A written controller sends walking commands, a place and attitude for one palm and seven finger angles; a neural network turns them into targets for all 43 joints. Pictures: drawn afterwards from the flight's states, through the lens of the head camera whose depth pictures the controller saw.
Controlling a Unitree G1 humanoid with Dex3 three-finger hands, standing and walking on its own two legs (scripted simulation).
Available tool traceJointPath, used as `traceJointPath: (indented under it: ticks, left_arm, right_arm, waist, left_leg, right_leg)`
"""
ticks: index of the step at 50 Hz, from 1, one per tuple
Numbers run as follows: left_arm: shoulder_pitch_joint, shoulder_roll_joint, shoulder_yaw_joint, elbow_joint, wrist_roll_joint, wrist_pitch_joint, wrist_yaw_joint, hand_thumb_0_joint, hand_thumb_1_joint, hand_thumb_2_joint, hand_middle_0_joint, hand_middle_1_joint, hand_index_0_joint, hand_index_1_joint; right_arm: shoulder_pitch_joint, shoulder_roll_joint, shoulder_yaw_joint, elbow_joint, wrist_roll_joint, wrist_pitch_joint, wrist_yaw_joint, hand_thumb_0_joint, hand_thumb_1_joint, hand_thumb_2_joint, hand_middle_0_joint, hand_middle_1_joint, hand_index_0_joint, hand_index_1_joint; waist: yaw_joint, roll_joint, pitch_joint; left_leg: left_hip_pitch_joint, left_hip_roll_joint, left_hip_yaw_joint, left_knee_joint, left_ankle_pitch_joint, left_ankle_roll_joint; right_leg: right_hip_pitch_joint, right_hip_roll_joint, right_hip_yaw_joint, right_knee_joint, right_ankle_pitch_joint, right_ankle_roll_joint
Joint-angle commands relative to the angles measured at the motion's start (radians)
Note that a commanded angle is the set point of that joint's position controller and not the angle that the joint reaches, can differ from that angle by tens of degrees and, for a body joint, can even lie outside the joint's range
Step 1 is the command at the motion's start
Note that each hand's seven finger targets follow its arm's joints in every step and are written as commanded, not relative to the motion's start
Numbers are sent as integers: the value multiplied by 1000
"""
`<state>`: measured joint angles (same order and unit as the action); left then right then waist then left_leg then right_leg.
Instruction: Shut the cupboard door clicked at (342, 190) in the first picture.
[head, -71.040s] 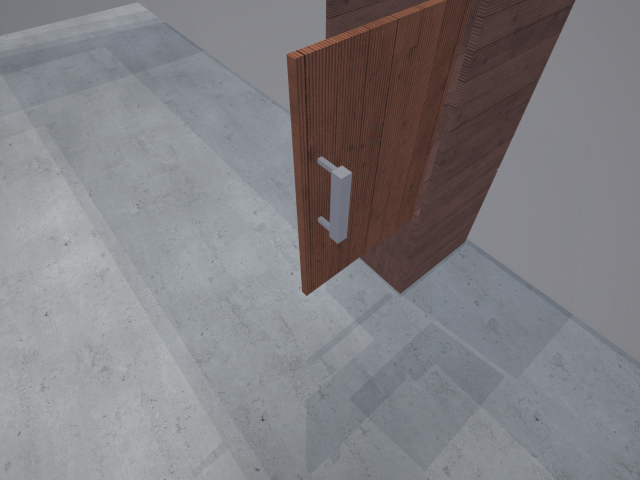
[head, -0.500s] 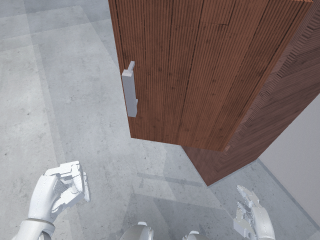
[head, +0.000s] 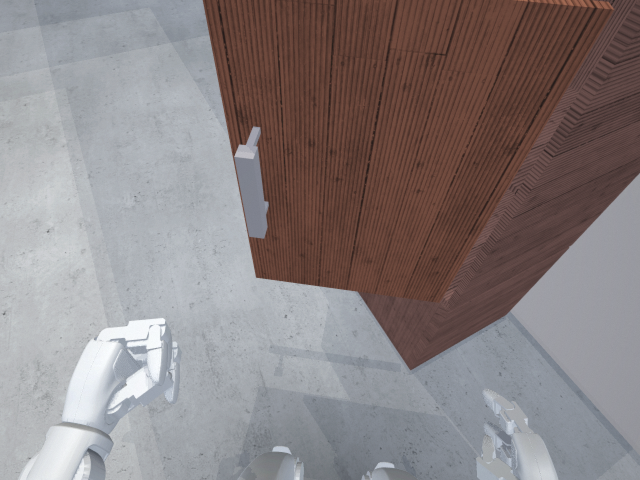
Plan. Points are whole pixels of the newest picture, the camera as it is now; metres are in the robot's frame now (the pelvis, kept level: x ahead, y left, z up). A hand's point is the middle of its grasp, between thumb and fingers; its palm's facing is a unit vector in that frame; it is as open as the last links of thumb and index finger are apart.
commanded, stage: raise the hand and make a fist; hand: left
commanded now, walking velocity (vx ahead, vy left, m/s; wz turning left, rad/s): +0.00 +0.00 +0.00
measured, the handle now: (256, 185) +0.51 +0.14 +0.05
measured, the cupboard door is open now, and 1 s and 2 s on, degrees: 54 54 54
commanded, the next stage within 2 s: bring the fist close to the handle in 0.12 s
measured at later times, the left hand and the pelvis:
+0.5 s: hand (207, 341) +0.26 +0.15 +0.05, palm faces -0.11 -0.99 -0.04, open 3.1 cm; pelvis +0.00 -0.02 -0.01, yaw +1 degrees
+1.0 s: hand (246, 272) +0.35 +0.12 +0.06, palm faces -0.09 -1.00 -0.01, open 3.1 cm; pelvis +0.00 -0.02 +0.00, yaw +0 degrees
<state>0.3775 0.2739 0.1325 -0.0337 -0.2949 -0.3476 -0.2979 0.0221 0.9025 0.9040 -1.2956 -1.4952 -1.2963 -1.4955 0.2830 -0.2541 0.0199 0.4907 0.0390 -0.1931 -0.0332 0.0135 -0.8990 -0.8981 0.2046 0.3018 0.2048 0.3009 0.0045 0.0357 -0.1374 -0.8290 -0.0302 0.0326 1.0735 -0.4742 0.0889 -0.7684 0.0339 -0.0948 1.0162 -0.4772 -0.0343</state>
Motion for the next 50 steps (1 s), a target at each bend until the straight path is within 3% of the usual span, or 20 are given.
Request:
traceJointPath:
  ticks: [1, 5, 8, 11, 15, 17, 18, 22, 23, 24, 25, 28, 31, 36, 39, 42, 43, 45, 48, 50]
  left_arm:
    - [-52, 97, 83, -184, -18, -120, 25, 0, 900, 900, -1300, -1500, -1300, -1500]
    - [-42, 79, 31, -141, -7, -63, -17, 0, 900, 900, -1300, -1500, -1300, -1500]
    - [-58, 125, 67, -162, -17, -35, -31, 0, 900, 900, -1300, -1500, -1300, -1500]
    - [-85, 138, 97, -238, -31, -64, -14, 0, 900, 900, -1300, -1500, -1300, -1500]
    - [-240, 126, 81, -199, -20, -117, 28, 0, 900, 900, -1300, -1500, -1300, -1500]
    - [-257, 84, 33, -137, -7, -118, 27, 0, 900, 900, -1300, -1500, -1300, -1500]
    - [-283, 97, 38, -106, -5, -103, 22, 0, 900, 900, -1300, -1500, -1300, -1500]
    - [-323, 106, 14, -60, 12, -30, -1, 0, 900, 900, -1300, -1500, -1300, -1500]
    - [-337, 137, 44, -45, 11, -12, 0, 0, 900, 900, -1300, -1500, -1300, -1500]
    - [-368, 120, 29, -72, 9, -7, 1, 0, 900, 900, -1300, -1500, -1300, -1500]
    - [-373, 131, 47, -73, 3, 0, 10, 0, 900, 900, -1300, -1500, -1300, -1500]
    - [-424, 180, 125, -45, -9, -14, 51, 0, 900, 900, -1300, -1500, -1300, -1500]
    - [-505, 130, 90, 44, 6, -44, 76, 0, 900, 900, -1300, -1500, -1300, -1500]
    - [-531, 87, 24, 155, 28, -45, 44, 0, 900, 900, -1300, -1500, -1300, -1500]
    - [-614, 88, 9, 134, 25, -41, 28, 0, 900, 900, -1300, -1500, -1300, -1500]
    - [-741, 101, 18, 137, 28, -57, 51, 0, 900, 900, -1300, -1500, -1300, -1500]
    - [-786, 120, 35, 140, 31, -66, 67, 0, 900, 900, -1300, -1500, -1300, -1500]
    - [-838, 103, 35, 191, 41, -81, 99, 0, 900, 900, -1300, -1500, -1300, -1500]
    - [-855, 128, 66, 260, 63, -91, 131, 0, 900, 900, -1300, -1500, -1300, -1500]
    - [-890, 96, 33, 315, 81, -87, 134, 0, 900, 900, -1300, -1500, -1300, -1500]
  right_arm:
    - [-58, -131, -54, -140, -1, -48, 5, 0, -900, -900, 200, 300, 200, 300]
    - [-56, -143, -59, -153, 10, -40, 7, 0, -900, -900, 200, 300, 200, 300]
    - [-56, -148, -59, -164, 11, -36, -3, 0, -900, -900, 200, 300, 200, 300]
    - [-64, -133, -55, -168, 9, -37, -9, 0, -900, -900, 200, 300, 200, 300]
    - [-64, -129, -44, -125, 0, -42, -13, 0, -900, -900, 200, 300, 200, 300]
    - [-65, -132, -44, -116, 2, -43, -10, 0, -900, -900, 200, 300, 200, 300]
    - [-61, -139, -44, -111, 2, -40, -10, 0, -900, -900, 200, 300, 200, 300]
    - [-53, -146, -46, -122, 13, -26, -10, 0, -900, -900, 200, 300, 200, 300]
    - [-50, -150, -47, -118, 13, -19, -12, 0, -900, -900, 200, 300, 200, 300]
    - [-58, -144, -45, -127, 14, -17, -11, 0, -900, -900, 200, 300, 200, 300]
    - [-54, -140, -45, -128, 13, -12, -11, 0, -900, -900, 200, 300, 200, 300]
    - [-56, -134, -40, -118, 7, 1, -13, 0, -900, -900, 200, 300, 200, 300]
    - [-61, -125, -38, -94, 8, 9, -5, 0, -900, -900, 200, 300, 200, 300]
    - [-40, -137, -47, -81, 12, 27, 7, 0, -900, -900, 200, 300, 200, 300]
    - [-30, -145, -55, -76, 14, 33, 7, 0, -900, -900, 200, 300, 200, 300]
    - [-32, -144, -55, -60, 14, 38, 1, 0, -900, -900, 200, 300, 200, 300]
    - [-28, -147, -53, -50, 9, 40, -2, 0, -900, -900, 200, 300, 200, 300]
    - [-32, -139, -52, -37, 8, 43, 1, 0, -900, -900, 200, 300, 200, 300]
    - [-21, -143, -53, -25, 3, 53, 7, 0, -900, -900, 200, 300, 200, 300]
    - [-14, -141, -55, -17, 4, 63, 14, 0, -900, -900, 200, 300, 200, 300]
  waist:
    - [0, 58, -170]
    - [-11, 32, -169]
    - [-8, -23, -191]
    - [0, 1, -219]
    - [-28, 30, -174]
    - [-40, 31, -150]
    - [-36, 19, -150]
    - [-28, 18, -235]
    - [-21, 6, -254]
    - [-19, 24, -275]
    - [-17, 2, -286]
    - [-2, -38, -276]
    - [-24, -28, -209]
    - [-31, -32, -229]
    - [-37, -16, -289]
    - [-52, -27, -288]
    - [-46, -17, -296]
    - [-51, -34, -288]
    - [-32, -11, -324]
    - [-40, -5, -340]
  left_leg:
    - [178, 47, -157, -195, 192, -99]
    - [150, 42, -151, -196, 152, -83]
    - [134, 35, -142, -183, 161, -68]
    - [147, 32, -127, -172, 193, -67]
    - [110, 37, -132, -141, 131, -66]
    - [101, 39, -136, -144, 78, -65]
    - [81, 37, -136, -141, 74, -61]
    - [102, 30, -121, -147, 119, -54]
    - [106, 31, -119, -143, 149, -53]
    - [122, 29, -111, -147, 173, -53]
    - [124, 28, -108, -148, 188, -52]
    - [84, 27, -96, -138, 216, -52]
    - [62, 28, -84, -135, 184, -55]
    - [77, 29, -80, -139, 212, -52]
    - [134, 32, -88, -139, 253, -49]
    - [153, 36, -92, -144, 242, -50]
    - [149, 34, -95, -139, 247, -50]
    - [142, 34, -92, -142, 229, -52]
    - [146, 32, -90, -140, 247, -56]
    - [169, 34, -90, -146, 257, -59]
  right_leg:
    - [28, 9, 42, -88, 147, -15]
    - [47, 5, 52, -110, 138, -9]
    - [93, 7, 68, -127, 151, -9]
    - [117, 3, 73, -122, 170, -9]
    - [33, 5, 77, -100, 104, -10]
    - [-5, 3, 77, -105, 62, -7]
    - [10, 3, 86, -109, 58, -9]
    - [80, -9, 104, -131, 97, -1]
    - [107, -7, 111, -132, 127, -1]
    - [127, -13, 111, -131, 154, 0]
    - [149, -14, 115, -137, 174, 4]
    - [201, -15, 137, -140, 205, 5]
    - [148, -22, 144, -145, 177, 9]
    - [154, -28, 149, -143, 238, 14]
    - [158, -25, 136, -131, 292, 15]
    - [126, -20, 123, -130, 270, 12]
    - [129, -18, 124, -120, 272, 7]
    - [115, -19, 122, -119, 253, 8]
    - [126, -17, 122, -105, 269, 4]
    - [108, -18, 113, -102, 280, 6]
